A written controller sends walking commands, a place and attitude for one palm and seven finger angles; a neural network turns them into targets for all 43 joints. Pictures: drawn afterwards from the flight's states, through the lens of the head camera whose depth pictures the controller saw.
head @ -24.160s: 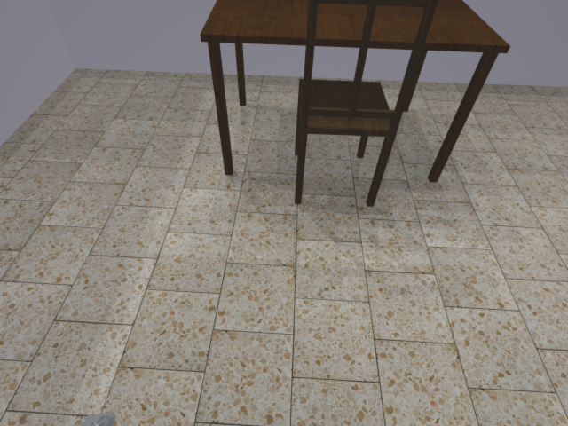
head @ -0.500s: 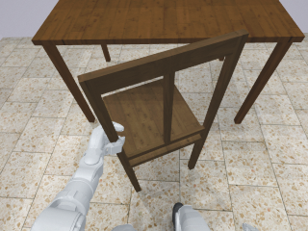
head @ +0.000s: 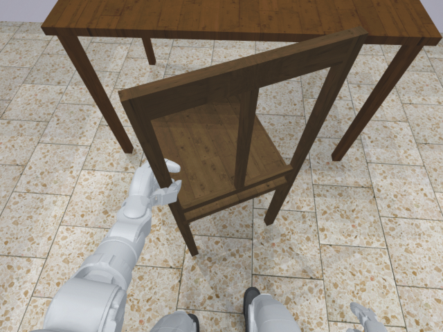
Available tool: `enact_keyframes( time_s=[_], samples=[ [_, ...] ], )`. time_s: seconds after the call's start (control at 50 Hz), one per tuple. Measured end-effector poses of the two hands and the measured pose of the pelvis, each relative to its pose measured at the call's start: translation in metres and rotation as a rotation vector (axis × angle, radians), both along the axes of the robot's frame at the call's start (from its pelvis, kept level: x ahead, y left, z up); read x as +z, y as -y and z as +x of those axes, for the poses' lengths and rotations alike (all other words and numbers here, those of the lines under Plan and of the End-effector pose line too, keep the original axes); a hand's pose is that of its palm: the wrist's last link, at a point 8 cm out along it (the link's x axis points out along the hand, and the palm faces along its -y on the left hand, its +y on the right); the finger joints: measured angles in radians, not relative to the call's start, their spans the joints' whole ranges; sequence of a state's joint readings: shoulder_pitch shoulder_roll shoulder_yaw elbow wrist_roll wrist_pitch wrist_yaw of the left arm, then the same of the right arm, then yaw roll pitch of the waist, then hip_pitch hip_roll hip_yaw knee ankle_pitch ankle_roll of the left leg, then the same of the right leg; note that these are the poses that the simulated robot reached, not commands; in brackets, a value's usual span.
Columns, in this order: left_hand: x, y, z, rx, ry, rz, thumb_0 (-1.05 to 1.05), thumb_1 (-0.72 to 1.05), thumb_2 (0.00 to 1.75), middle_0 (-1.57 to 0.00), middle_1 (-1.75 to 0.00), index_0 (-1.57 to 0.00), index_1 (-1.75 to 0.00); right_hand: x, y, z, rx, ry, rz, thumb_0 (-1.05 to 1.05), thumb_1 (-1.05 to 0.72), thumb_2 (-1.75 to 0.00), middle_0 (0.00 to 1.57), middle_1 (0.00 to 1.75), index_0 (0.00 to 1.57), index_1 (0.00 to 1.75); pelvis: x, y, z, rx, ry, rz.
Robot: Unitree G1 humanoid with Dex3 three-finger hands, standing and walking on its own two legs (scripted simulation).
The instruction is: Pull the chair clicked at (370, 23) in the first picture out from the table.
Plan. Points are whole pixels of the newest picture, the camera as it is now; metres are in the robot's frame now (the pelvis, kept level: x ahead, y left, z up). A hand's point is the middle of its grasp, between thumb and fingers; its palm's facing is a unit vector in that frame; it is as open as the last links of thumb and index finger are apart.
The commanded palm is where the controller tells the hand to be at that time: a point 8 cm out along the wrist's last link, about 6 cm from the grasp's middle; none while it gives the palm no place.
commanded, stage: step backward, pulling the chair out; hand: left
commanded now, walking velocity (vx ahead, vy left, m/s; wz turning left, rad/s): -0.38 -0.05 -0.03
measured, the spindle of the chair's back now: (243, 149) +0.47 -0.05 -0.04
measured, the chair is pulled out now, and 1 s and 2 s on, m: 0.26 0.34 0.41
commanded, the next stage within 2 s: none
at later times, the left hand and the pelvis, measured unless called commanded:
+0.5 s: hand (169, 217) +0.32 +0.11 -0.05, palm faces -0.02 -0.98 -0.20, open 5.8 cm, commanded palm +0.34 +0.15 -0.05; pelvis -0.04 -0.01 -0.01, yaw +1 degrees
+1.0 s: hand (167, 230) +0.29 +0.11 -0.05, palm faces -0.02 -0.98 -0.18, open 5.8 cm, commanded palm +0.30 +0.16 -0.05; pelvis -0.08 -0.01 +0.00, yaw +3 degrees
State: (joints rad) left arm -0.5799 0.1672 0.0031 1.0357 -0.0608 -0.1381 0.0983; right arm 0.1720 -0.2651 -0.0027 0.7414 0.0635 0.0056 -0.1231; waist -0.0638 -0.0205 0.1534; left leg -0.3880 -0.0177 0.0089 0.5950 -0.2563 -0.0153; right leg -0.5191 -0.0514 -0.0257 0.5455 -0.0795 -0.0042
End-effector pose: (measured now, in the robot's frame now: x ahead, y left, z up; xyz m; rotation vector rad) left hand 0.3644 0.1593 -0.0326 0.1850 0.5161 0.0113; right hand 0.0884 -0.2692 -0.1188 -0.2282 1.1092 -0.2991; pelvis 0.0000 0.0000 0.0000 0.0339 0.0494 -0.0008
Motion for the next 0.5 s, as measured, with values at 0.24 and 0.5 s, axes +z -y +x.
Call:
enact_keyframes(
  time_s=[0.24,0.5],
  samples=[
    [-0.001,0.007,-0.039,0.031,0.021,0.031,0.02,0.58,0.70,-0.25,-1.18,-0.50,-1.45,-0.015,0.001,-0.022,-0.008,0.028,0.076,0.00,-0.90,-0.90,0.21,0.30,0.20,0.29,-0.006,0.019,-0.019,-0.013,0.020,0.017],
    [0.000,0.002,-0.059,0.015,0.016,0.025,0.02,0.59,0.68,-0.23,-1.20,-0.50,-1.45,-0.012,0.007,-0.071,0.017,-0.065,0.022,0.00,-0.90,-0.90,0.21,0.30,0.20,0.29,-0.006,0.014,-0.041,0.011,0.008,0.036]
  ],
)
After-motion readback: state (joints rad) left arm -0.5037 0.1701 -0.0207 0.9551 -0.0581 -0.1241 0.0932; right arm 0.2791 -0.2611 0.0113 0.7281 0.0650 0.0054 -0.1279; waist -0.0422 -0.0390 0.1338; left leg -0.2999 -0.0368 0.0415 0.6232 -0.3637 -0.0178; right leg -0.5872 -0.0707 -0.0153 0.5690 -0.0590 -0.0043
